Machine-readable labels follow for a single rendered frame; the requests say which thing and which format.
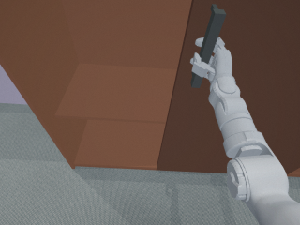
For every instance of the handle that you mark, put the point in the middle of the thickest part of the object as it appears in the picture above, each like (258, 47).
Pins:
(209, 41)

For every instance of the robot right upper arm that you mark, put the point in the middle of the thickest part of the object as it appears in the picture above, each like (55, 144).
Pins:
(260, 182)

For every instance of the robot right hand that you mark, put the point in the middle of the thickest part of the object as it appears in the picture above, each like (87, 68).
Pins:
(221, 63)

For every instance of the robot right forearm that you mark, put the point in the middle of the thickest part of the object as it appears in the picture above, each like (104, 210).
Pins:
(241, 138)

